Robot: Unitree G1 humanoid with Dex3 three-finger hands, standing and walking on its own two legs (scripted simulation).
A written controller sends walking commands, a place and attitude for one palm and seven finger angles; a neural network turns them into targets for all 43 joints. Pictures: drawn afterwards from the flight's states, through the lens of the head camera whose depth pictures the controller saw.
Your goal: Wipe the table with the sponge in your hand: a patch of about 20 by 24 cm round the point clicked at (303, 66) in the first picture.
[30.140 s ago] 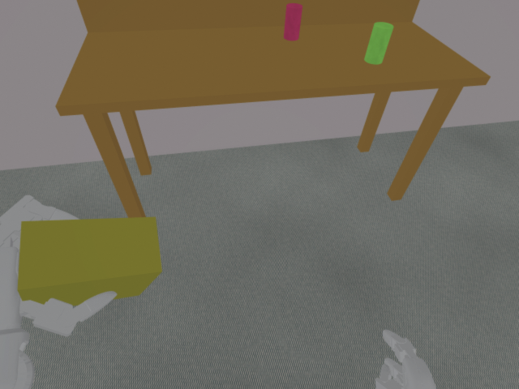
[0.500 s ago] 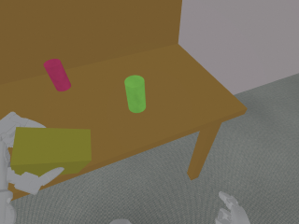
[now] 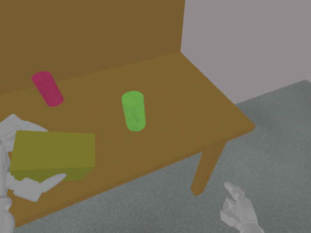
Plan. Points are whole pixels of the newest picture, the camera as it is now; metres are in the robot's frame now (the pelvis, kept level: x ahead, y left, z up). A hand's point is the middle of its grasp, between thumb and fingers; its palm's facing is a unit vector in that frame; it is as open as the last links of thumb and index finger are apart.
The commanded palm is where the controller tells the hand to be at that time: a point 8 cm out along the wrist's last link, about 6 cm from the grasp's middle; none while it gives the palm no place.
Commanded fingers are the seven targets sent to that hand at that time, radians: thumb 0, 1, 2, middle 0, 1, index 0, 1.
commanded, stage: come to a stop and stand still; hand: left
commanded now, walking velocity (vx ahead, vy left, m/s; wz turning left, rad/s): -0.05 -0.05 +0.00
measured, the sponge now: (66, 159) +0.23 +0.20 +0.14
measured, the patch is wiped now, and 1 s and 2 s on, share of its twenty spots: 0.00 0.00 0.00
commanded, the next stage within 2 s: none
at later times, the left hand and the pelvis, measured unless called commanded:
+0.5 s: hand (18, 191) +0.16 +0.26 +0.14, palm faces +0.22 -0.90 -0.38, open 10.6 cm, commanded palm +0.11 +0.31 +0.18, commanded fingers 0.00 0.10 1.30 -1.20 -1.60 -1.20 -1.60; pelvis -0.07 +0.04 -0.01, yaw -4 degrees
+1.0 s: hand out of the picture +0.15 +0.36 +0.14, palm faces +0.36 -0.87 -0.33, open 10.6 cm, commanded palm +0.08 +0.38 +0.18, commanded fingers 0.00 0.10 1.30 -1.20 -1.60 -1.20 -1.60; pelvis -0.10 +0.11 -0.01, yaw -4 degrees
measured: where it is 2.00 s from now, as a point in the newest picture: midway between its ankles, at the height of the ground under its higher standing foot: outside the picture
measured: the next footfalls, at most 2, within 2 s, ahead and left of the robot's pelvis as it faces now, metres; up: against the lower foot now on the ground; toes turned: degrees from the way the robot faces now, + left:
right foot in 0.72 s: -0.08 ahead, -0.05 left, +0.00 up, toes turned -5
left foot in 0.88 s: +0.01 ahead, +0.14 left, +0.00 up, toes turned -7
